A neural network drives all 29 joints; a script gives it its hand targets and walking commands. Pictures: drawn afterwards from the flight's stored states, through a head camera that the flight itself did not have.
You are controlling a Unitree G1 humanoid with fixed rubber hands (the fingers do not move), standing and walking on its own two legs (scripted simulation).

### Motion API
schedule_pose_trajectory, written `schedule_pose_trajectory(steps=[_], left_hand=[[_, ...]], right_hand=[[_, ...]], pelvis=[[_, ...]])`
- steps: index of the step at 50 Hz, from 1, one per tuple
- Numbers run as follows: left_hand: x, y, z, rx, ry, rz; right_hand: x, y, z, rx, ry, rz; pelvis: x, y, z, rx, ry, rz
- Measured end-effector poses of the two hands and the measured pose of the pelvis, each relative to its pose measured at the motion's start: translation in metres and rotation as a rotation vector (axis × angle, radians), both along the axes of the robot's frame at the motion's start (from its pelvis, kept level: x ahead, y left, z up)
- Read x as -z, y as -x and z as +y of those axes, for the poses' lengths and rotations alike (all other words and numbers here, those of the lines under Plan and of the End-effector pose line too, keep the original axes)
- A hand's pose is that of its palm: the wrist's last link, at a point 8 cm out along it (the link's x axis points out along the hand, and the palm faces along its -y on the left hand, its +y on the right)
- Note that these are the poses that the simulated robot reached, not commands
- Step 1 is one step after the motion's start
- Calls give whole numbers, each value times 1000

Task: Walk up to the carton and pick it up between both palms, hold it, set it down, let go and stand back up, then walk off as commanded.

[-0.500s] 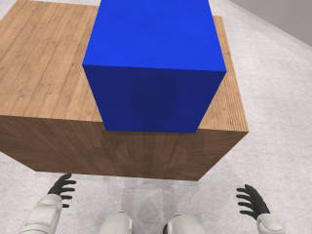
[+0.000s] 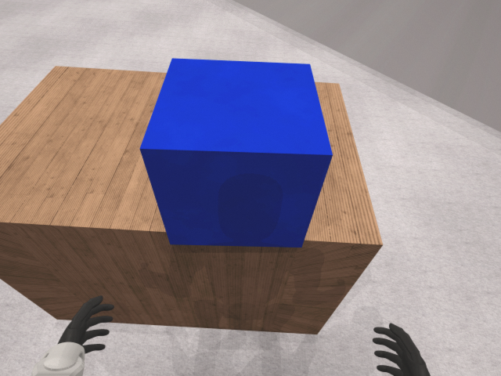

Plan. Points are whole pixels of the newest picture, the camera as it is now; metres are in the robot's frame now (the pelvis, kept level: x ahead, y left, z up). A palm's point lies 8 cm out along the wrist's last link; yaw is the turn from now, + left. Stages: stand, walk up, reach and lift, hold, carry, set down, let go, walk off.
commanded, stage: reach and lift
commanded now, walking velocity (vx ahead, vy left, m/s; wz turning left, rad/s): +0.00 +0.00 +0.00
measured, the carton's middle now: (238, 155) +0.50 +0.04 +0.04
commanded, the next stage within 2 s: none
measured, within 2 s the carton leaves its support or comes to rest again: neither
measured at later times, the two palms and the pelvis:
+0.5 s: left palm (75, 344) +0.15 +0.26 -0.01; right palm (423, 354) +0.16 -0.25 -0.01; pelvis +0.00 +0.02 +0.01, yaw -1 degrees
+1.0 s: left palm (90, 309) +0.19 +0.23 +0.03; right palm (425, 325) +0.18 -0.24 +0.04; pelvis +0.02 +0.01 +0.01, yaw -2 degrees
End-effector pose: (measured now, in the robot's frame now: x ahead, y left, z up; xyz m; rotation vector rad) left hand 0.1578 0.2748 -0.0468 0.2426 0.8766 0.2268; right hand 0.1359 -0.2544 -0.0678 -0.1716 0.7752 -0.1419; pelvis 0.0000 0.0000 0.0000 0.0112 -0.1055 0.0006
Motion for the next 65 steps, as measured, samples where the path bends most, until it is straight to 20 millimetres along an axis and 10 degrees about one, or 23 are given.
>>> schedule_pose_trajectory(steps=[24, 65], left_hand=[[-33, 4, -19, -18, 89, -246], [-108, -61, -36, 45, 141, -574]], right_hand=[[-61, -20, 8, -13, -37, -198], [-125, -82, 19, -41, -145, -500]], pelvis=[[-7, 0, 14, 16, 5, 27], [-8, -21, 7, 22, 8, 69]])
